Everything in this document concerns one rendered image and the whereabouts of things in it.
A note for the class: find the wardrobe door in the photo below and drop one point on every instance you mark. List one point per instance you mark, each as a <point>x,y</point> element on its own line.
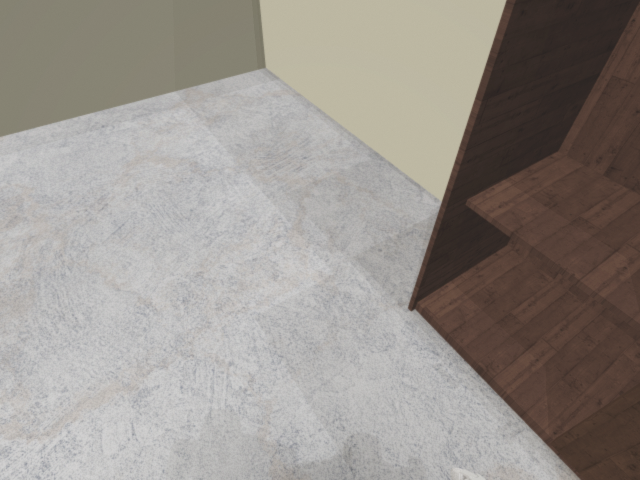
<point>606,445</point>

